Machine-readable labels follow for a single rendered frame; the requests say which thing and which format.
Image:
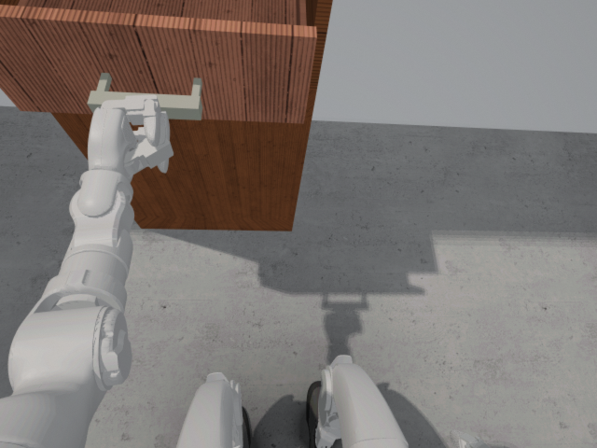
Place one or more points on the cabinet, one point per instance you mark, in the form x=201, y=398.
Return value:
x=225, y=174

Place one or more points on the drawer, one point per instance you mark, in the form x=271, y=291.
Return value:
x=254, y=57

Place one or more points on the robot right shin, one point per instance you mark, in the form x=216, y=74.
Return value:
x=328, y=428

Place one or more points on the right robot hand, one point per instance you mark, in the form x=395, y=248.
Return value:
x=463, y=440

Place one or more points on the handle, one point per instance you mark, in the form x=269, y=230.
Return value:
x=176, y=106

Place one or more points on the left robot upper arm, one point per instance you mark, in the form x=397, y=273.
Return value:
x=63, y=364

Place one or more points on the left robot forearm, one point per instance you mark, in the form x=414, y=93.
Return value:
x=97, y=262

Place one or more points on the left robot hand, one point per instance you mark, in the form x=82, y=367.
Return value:
x=111, y=136

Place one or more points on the right robot thigh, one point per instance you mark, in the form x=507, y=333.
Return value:
x=366, y=420

